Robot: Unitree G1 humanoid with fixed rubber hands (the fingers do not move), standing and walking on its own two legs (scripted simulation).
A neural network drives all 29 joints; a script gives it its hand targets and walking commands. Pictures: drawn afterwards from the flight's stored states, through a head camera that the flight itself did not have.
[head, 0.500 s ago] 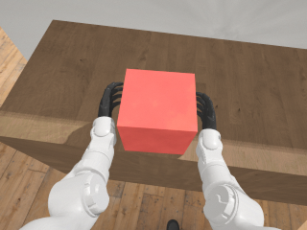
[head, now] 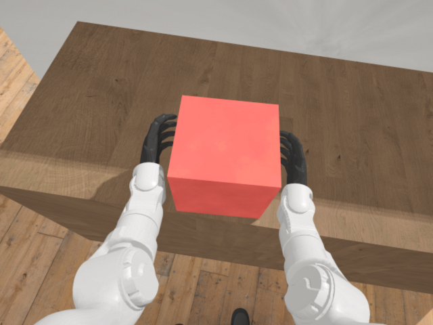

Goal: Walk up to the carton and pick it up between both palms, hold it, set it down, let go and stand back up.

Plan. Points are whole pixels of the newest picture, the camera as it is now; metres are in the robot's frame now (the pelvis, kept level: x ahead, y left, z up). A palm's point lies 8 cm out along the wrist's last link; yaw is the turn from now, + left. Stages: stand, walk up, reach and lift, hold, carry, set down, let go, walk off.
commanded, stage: reach and lift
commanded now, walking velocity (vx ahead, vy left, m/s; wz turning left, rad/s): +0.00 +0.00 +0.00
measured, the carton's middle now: (223, 161) +0.42 -0.02 -0.03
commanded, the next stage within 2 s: none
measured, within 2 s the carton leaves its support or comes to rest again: leaves its support in 1.46 s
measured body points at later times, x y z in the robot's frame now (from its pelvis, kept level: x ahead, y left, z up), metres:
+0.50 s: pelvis +0.00 +0.00 +0.00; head +0.12 +0.01 +0.43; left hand +0.43 +0.11 +0.00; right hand +0.39 -0.16 -0.01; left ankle -0.05 +0.12 -0.74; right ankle -0.01 -0.12 -0.74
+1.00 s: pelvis -0.02 +0.00 +0.00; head +0.11 +0.01 +0.43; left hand +0.42 +0.11 +0.00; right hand +0.39 -0.16 -0.01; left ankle -0.05 +0.12 -0.74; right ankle -0.01 -0.12 -0.74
